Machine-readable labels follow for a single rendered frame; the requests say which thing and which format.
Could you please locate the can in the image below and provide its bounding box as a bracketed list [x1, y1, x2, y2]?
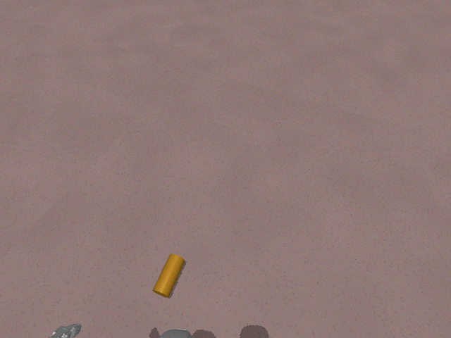
[152, 254, 185, 298]

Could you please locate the left robot hand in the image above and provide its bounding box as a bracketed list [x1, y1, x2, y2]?
[47, 324, 81, 338]

